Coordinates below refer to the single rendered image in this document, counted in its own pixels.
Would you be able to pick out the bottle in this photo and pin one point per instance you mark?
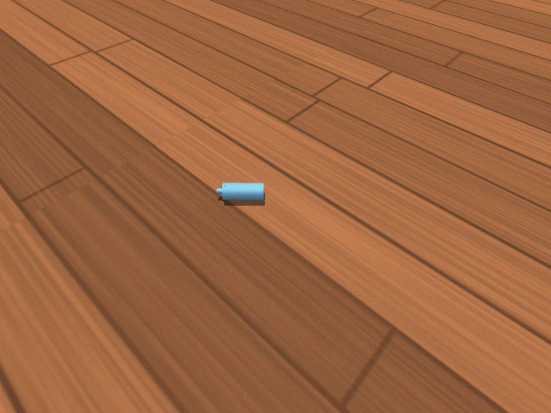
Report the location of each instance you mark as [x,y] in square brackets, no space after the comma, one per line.
[241,191]

